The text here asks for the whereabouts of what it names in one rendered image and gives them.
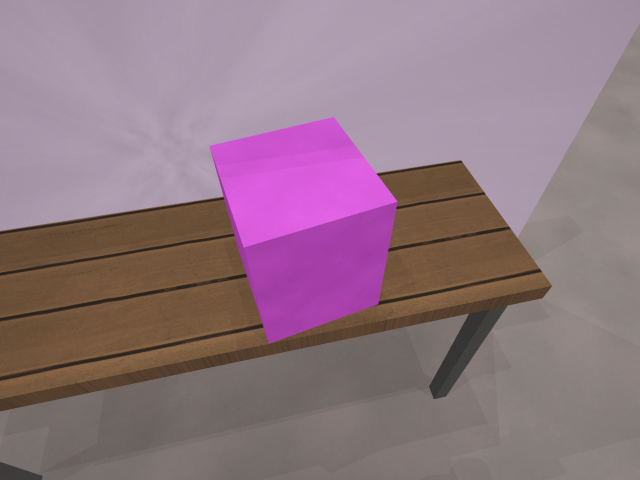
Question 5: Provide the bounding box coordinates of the carton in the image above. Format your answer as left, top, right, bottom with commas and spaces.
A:
210, 117, 397, 344

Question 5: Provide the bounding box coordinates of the table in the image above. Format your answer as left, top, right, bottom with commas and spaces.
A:
0, 160, 552, 480

